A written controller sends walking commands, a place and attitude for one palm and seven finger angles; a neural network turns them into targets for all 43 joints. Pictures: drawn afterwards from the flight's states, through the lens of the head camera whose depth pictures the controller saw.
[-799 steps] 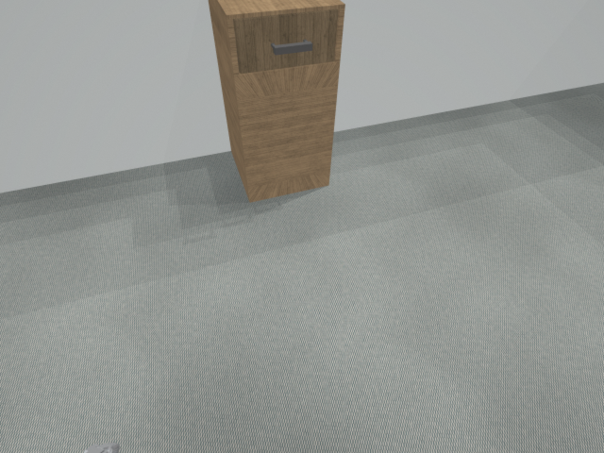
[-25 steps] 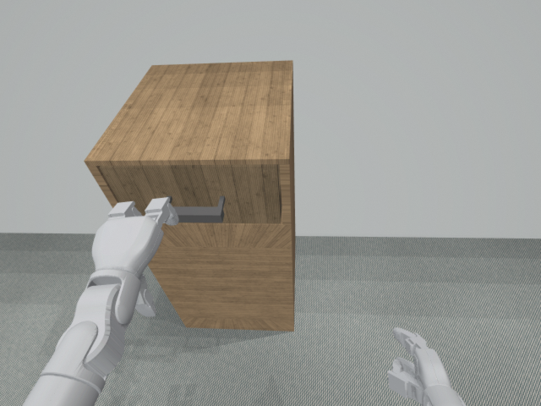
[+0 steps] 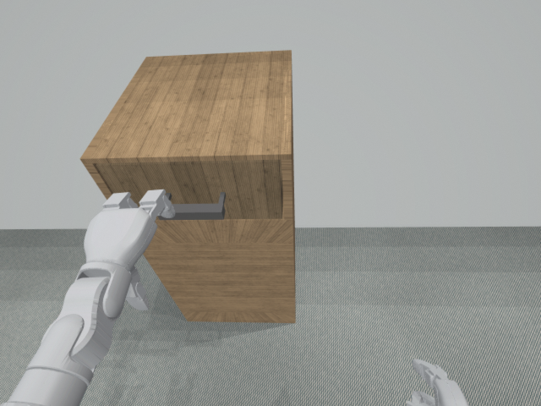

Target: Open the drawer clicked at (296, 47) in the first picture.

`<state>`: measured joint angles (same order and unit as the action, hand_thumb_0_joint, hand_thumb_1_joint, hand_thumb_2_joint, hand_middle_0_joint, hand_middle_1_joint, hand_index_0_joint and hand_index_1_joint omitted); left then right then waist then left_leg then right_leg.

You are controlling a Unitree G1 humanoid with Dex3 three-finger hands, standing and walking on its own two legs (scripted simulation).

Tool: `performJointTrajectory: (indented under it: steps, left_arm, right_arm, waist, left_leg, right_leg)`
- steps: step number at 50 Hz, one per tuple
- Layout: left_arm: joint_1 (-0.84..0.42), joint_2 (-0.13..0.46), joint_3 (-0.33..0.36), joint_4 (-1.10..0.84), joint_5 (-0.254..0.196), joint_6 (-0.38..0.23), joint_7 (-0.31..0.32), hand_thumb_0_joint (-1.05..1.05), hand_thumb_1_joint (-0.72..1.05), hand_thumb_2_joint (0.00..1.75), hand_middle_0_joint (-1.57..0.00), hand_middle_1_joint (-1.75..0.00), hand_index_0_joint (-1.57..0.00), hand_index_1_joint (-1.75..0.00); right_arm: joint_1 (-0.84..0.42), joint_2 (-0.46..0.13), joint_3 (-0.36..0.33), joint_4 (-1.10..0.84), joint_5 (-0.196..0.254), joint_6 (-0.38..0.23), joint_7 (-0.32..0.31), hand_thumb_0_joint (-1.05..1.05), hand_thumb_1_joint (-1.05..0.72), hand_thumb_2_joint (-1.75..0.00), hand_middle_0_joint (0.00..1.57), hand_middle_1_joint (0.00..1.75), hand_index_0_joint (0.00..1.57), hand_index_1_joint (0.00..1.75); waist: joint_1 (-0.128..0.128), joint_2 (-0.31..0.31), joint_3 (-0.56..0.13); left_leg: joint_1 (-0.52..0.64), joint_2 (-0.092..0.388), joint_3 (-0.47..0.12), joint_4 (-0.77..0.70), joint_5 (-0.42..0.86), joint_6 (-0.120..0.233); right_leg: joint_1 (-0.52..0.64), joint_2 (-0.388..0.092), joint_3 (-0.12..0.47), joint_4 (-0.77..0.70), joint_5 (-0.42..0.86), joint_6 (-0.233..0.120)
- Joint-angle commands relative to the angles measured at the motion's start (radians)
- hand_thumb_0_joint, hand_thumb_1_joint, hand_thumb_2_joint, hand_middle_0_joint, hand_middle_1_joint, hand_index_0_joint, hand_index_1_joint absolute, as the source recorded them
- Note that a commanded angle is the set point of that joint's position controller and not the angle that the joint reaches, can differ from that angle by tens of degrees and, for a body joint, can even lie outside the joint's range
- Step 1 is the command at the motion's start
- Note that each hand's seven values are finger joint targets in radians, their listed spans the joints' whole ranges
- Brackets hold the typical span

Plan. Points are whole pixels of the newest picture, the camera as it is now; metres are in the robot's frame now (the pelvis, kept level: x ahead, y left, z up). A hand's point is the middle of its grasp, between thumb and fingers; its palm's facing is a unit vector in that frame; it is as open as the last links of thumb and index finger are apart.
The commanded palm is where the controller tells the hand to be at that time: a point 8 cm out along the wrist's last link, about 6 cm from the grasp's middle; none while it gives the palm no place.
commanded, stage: move the hooked fingers above the handle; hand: left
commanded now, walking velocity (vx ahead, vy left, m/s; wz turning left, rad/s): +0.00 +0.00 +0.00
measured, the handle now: (193, 204) +0.49 +0.24 -0.04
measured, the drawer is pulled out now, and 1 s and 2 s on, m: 0.00 0.00 0.00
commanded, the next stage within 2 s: none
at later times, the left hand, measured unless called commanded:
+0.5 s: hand (157, 237) +0.34 +0.23 +0.06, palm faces -0.02 -0.07 -1.00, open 13.8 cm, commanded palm +0.32 +0.24 +0.11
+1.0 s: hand (173, 222) +0.38 +0.23 +0.04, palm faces -0.05 -0.05 -1.00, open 13.8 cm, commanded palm +0.37 +0.23 +0.10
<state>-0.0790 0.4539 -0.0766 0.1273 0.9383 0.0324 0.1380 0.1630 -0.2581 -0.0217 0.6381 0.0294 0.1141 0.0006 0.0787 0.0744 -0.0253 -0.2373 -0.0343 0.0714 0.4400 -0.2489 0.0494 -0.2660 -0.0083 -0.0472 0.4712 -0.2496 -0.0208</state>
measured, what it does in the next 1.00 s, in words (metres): stands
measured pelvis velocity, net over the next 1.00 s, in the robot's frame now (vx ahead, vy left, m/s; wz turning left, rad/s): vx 0.01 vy -0.01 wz -0.01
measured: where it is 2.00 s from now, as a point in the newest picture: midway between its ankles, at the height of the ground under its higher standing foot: outside the picture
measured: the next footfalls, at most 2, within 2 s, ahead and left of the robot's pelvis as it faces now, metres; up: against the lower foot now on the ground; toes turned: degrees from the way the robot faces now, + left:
none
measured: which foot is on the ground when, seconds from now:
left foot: down 0.00-1.00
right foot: down 0.00-1.00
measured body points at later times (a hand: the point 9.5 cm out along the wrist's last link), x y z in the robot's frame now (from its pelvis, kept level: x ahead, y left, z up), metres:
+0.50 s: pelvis +0.00 -0.01 +0.00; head +0.02 -0.04 +0.45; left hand +0.33 +0.23 +0.11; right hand +0.17 -0.25 -0.12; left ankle -0.01 +0.09 -0.74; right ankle +0.00 -0.11 -0.74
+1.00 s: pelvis +0.01 -0.01 -0.01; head +0.04 -0.04 +0.44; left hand +0.38 +0.23 +0.09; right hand +0.13 -0.27 -0.14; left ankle -0.01 +0.09 -0.74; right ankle +0.00 -0.11 -0.74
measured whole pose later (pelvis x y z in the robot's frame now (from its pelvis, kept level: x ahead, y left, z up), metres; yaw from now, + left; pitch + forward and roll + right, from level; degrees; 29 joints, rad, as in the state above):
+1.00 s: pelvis +0.01 -0.01 -0.01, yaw +0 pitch +8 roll +1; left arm -0.41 0.45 -0.07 0.60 0.99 -0.04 0.18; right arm 0.23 -0.26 -0.04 0.64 0.04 0.11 -0.02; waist 0.01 0.05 -0.08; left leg -0.39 -0.01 0.07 0.53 -0.29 0.04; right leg -0.42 0.01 -0.05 0.56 -0.29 -0.04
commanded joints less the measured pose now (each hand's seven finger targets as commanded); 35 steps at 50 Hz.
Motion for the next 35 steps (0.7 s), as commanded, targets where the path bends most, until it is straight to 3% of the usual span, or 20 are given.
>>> performJointTrajectory:
  steps: [1, 4, 8, 11, 12, 16, 22, 27, 28, 29, 31, 34, 35]
  left_arm:
    - [-0.270, 0.189, 0.110, -0.206, -0.003, 0.013, 0.033, 0.00, -0.50, 0.30, -0.30, -1.20, -0.30, -1.20]
    - [-0.278, 0.169, 0.086, -0.193, -0.005, 0.011, 0.018, 0.00, -0.50, 0.30, -0.30, -1.20, -0.30, -1.20]
    - [-0.349, 0.192, 0.102, -0.118, 0.010, 0.005, 0.020, 0.00, -0.50, 0.30, -0.30, -1.20, -0.30, -1.20]
    - [-0.405, 0.216, 0.119, -0.106, 0.022, -0.009, 0.031, 0.00, -0.50, 0.30, -0.30, -1.20, -0.30, -1.20]
    - [-0.432, 0.196, 0.095, -0.096, 0.023, -0.012, 0.033, 0.00, -0.50, 0.30, -0.30, -1.20, -0.30, -1.20]
    - [-0.482, 0.234, 0.129, -0.008, 0.025, -0.015, 0.041, 0.00, -0.50, 0.30, -0.30, -1.20, -0.30, -1.20]
    - [-0.483, 0.196, 0.093, 0.050, 0.016, -0.032, 0.027, 0.00, -0.50, 0.30, -0.30, -1.20, -0.30, -1.20]
    - [-0.467, 0.227, 0.127, 0.041, 0.014, -0.060, 0.037, 0.00, -0.50, 0.30, -0.30, -1.20, -0.30, -1.20]
    - [-0.481, 0.248, 0.146, 0.057, 0.018, -0.065, 0.044, 0.00, -0.50, 0.30, -0.30, -1.20, -0.30, -1.20]
    - [-0.481, 0.229, 0.133, 0.052, 0.016, -0.068, 0.049, 0.00, -0.50, 0.30, -0.30, -1.20, -0.30, -1.20]
    - [-0.493, 0.275, 0.174, 0.072, 0.021, -0.070, 0.063, 0.00, -0.50, 0.30, -0.30, -1.20, -0.30, -1.20]
    - [-0.534, 0.221, 0.122, 0.077, 0.028, -0.068, 0.082, 0.00, -0.50, 0.30, -0.30, -1.20, -0.30, -1.20]
    - [-0.526, 0.242, 0.143, 0.090, 0.031, -0.066, 0.088, 0.00, -0.50, 0.30, -0.30, -1.20, -0.30, -1.20]
  right_arm:
    - [-0.136, -0.103, -0.029, -0.172, 0.003, -0.054, -0.007, 0.00, -0.90, -0.90, 0.20, 0.30, 0.20, 0.30]
    - [-0.139, -0.100, -0.024, -0.171, 0.003, -0.051, -0.008, 0.00, -0.90, -0.90, 0.20, 0.30, 0.20, 0.30]
    - [-0.126, -0.099, -0.019, -0.160, 0.005, -0.050, -0.015, 0.00, -0.90, -0.90, 0.20, 0.30, 0.20, 0.30]
    - [-0.121, -0.100, -0.022, -0.161, 0.004, -0.052, -0.020, 0.00, -0.90, -0.90, 0.20, 0.30, 0.20, 0.30]
    - [-0.120, -0.095, -0.020, -0.160, 0.004, -0.052, -0.022, 0.00, -0.90, -0.90, 0.20, 0.30, 0.20, 0.30]
    - [-0.101, -0.101, -0.021, -0.149, 0.007, -0.048, -0.028, 0.00, -0.90, -0.90, 0.20, 0.30, 0.20, 0.30]
    - [-0.071, -0.105, -0.031, -0.157, 0.009, -0.048, -0.027, 0.00, -0.90, -0.90, 0.20, 0.30, 0.20, 0.30]
    - [-0.049, -0.111, -0.043, -0.162, 0.007, -0.046, -0.025, 0.00, -0.90, -0.90, 0.20, 0.30, 0.20, 0.30]
    - [-0.044, -0.114, -0.045, -0.154, 0.007, -0.044, -0.027, 0.00, -0.90, -0.90, 0.20, 0.30, 0.20, 0.30]
    - [-0.041, -0.113, -0.047, -0.155, 0.008, -0.044, -0.025, 0.00, -0.90, -0.90, 0.20, 0.30, 0.20, 0.30]
    - [-0.035, -0.121, -0.050, -0.146, 0.009, -0.042, -0.027, 0.00, -0.90, -0.90, 0.20, 0.30, 0.20, 0.30]
    - [-0.027, -0.115, -0.055, -0.142, 0.011, -0.044, -0.024, 0.00, -0.90, -0.90, 0.20, 0.30, 0.20, 0.30]
    - [-0.016, -0.117, -0.059, -0.138, 0.010, -0.044, -0.025, 0.00, -0.90, -0.90, 0.20, 0.30, 0.20, 0.30]
  waist:
    - [-0.008, -0.043, -0.252]
    - [-0.014, -0.062, -0.219]
    - [-0.019, -0.074, -0.190]
    - [-0.015, -0.058, -0.240]
    - [-0.021, -0.052, -0.249]
    - [-0.025, -0.057, -0.248]
    - [-0.035, -0.066, -0.271]
    - [-0.030, -0.067, -0.316]
    - [-0.034, -0.073, -0.298]
    - [-0.035, -0.076, -0.303]
    - [-0.034, -0.068, -0.304]
    - [-0.047, -0.039, -0.313]
    - [-0.044, -0.045, -0.331]
  left_leg:
    - [0.097, 0.023, -0.074, -0.041, 0.321, -0.022]
    - [0.083, 0.021, -0.069, -0.045, 0.302, -0.018]
    - [0.063, 0.017, -0.066, -0.047, 0.248, -0.016]
    - [0.067, 0.012, -0.061, -0.036, 0.247, -0.014]
    - [0.068, 0.010, -0.061, -0.033, 0.238, -0.012]
    - [0.037, 0.007, -0.053, -0.025, 0.234, -0.010]
    - [0.018, 0.006, -0.047, 0.002, 0.267, -0.002]
    - [0.008, 0.005, -0.043, 0.022, 0.294, 0.003]
    - [-0.002, 0.007, -0.043, 0.024, 0.299, 0.003]
    - [0.002, 0.007, -0.040, 0.027, 0.305, 0.005]
    - [-0.016, 0.006, -0.039, 0.027, 0.293, 0.003]
    - [-0.003, 0.008, -0.037, 0.037, 0.305, 0.004]
    - [-0.002, 0.009, -0.038, 0.042, 0.310, 0.004]
  right_leg:
    - [0.109, 0.023, 0.044, -0.045, 0.216, -0.030]
    - [0.098, 0.021, 0.041, -0.051, 0.215, -0.027]
    - [0.072, 0.024, 0.041, -0.058, 0.168, -0.030]
    - [0.084, 0.024, 0.050, -0.050, 0.171, -0.030]
    - [0.080, 0.021, 0.048, -0.047, 0.166, -0.029]
    - [0.084, 0.021, 0.055, -0.044, 0.181, -0.029]
    - [0.079, 0.019, 0.054, -0.023, 0.235, -0.027]
    - [0.099, 0.017, 0.064, -0.008, 0.285, -0.025]
    - [0.087, 0.018, 0.064, -0.005, 0.290, -0.026]
    - [0.084, 0.018, 0.065, -0.004, 0.302, -0.025]
    - [0.088, 0.018, 0.070, -0.001, 0.293, -0.025]
    - [0.058, 0.018, 0.063, 0.009, 0.294, -0.027]
    - [0.061, 0.020, 0.064, 0.013, 0.294, -0.027]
